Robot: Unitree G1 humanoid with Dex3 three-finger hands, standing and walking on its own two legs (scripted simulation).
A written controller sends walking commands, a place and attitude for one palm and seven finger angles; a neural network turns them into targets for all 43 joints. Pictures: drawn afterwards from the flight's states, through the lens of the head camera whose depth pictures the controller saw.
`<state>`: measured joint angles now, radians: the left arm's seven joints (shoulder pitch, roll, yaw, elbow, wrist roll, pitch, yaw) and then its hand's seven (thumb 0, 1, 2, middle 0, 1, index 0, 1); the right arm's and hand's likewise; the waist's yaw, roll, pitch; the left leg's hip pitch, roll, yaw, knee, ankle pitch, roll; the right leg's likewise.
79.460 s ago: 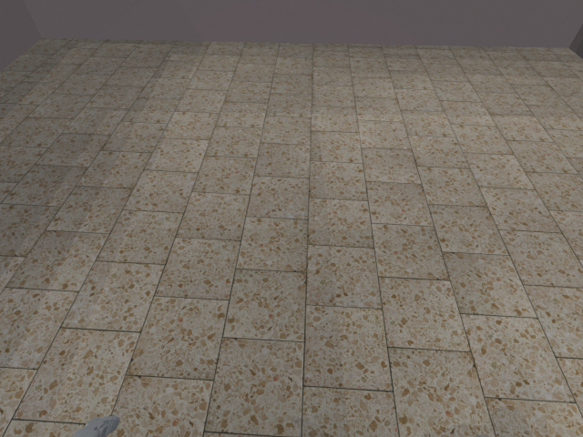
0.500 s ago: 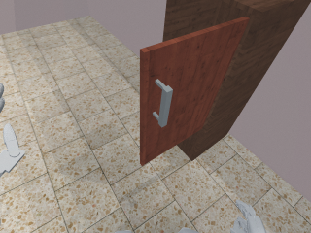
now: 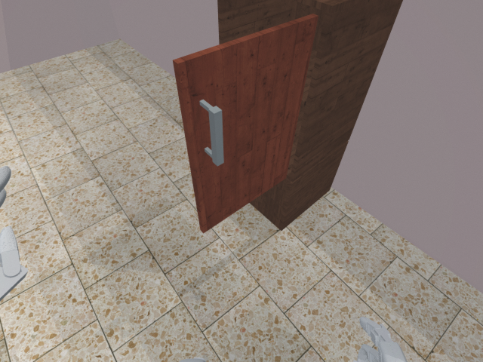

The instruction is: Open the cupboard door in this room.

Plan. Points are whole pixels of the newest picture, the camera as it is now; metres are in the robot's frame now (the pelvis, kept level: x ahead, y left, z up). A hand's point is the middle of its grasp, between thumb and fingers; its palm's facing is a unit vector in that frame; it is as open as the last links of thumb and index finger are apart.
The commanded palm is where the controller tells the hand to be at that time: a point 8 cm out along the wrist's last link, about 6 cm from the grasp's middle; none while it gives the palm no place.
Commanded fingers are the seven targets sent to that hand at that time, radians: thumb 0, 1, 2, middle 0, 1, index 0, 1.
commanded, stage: stop stepping back and stand still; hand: left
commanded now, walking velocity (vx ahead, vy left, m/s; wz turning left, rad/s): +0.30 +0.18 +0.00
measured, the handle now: (211, 133) +0.57 +0.11 +0.05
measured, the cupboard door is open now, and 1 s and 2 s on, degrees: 88 88 88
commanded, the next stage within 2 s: let the arm hang, fingers relaxed in 1.54 s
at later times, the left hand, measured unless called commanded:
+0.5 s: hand out of the picture +0.12 +0.27 +0.17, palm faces +0.49 -0.73 -0.47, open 7.4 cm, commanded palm +0.07 +0.30 +0.17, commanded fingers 0.00 0.90 0.90 -0.20 -0.30 -0.20 -0.30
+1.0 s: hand out of the picture +0.14 +0.30 +0.15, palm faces +0.38 -0.76 -0.52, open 7.4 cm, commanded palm +0.08 +0.33 +0.17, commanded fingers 0.00 0.90 0.90 -0.20 -0.30 -0.20 -0.30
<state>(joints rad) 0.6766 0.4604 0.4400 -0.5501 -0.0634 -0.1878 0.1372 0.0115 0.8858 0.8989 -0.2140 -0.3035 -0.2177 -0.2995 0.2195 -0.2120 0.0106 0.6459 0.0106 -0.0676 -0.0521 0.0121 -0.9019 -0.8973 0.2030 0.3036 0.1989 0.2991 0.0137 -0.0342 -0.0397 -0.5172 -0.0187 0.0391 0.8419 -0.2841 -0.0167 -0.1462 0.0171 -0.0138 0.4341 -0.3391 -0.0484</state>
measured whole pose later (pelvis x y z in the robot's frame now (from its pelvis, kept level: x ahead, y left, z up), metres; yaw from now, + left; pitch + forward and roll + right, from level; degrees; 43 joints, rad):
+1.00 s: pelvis -0.05 +0.03 +0.00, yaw +1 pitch +0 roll -1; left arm 0.59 0.42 0.42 -0.46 -0.05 -0.21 0.13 0.01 0.89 0.90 -0.21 -0.30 -0.21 -0.30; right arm 0.16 -0.19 0.01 0.60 0.00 -0.11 -0.05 0.01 -0.90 -0.90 0.20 0.30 0.20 0.30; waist 0.00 0.02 0.05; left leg -0.27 0.04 0.07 0.50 -0.23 0.00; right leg -0.19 0.01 -0.03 0.46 -0.28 -0.01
